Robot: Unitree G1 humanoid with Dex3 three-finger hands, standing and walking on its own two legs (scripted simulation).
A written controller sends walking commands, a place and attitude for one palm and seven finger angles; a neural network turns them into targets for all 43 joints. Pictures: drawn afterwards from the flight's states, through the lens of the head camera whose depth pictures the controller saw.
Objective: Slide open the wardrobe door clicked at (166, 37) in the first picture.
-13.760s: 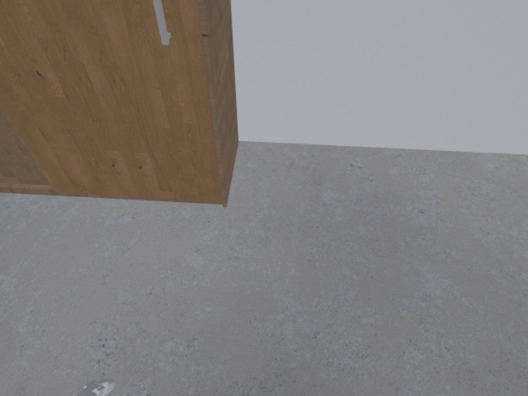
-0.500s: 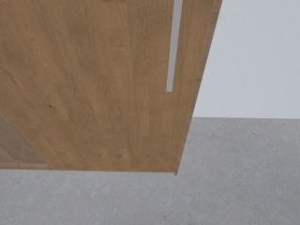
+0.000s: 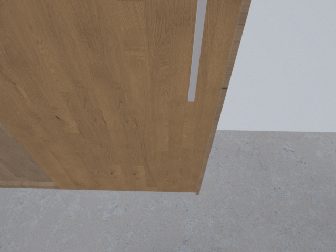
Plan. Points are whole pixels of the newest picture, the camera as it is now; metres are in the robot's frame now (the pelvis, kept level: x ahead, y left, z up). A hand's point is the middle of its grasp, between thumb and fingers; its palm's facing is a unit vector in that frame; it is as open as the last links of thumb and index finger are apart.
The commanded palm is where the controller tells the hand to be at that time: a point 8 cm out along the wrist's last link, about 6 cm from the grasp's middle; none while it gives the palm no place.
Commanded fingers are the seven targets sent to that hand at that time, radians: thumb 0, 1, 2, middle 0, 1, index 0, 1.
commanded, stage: look again from close up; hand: right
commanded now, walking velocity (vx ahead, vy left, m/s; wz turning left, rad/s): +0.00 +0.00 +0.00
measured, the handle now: (195, 51) +0.57 -0.04 +0.21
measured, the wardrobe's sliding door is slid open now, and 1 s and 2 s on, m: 0.00 0.00 0.00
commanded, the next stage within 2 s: shuffle to correct the standing spot in 0.42 s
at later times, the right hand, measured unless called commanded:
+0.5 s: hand out of the picture -0.02 -0.18 -0.18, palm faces +0.03 +0.98 -0.20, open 7.4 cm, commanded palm none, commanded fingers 0.00 -0.90 -0.90 0.20 0.30 0.20 0.30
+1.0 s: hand out of the picture -0.03 -0.11 -0.18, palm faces +0.08 +0.98 -0.18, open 7.4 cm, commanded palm none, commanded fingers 0.00 -0.90 -0.90 0.20 0.30 0.20 0.30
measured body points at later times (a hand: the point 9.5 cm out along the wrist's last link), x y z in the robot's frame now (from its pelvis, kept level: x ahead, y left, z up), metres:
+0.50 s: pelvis +0.00 +0.00 +0.00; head +0.01 +0.00 +0.45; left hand +0.02 +0.24 -0.16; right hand -0.02 -0.23 -0.16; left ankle -0.06 +0.10 -0.74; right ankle +0.03 -0.09 -0.74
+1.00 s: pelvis +0.04 +0.04 -0.01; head +0.05 +0.05 +0.44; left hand +0.00 +0.26 -0.17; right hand -0.03 -0.16 -0.17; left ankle -0.06 +0.10 -0.74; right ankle +0.03 -0.08 -0.73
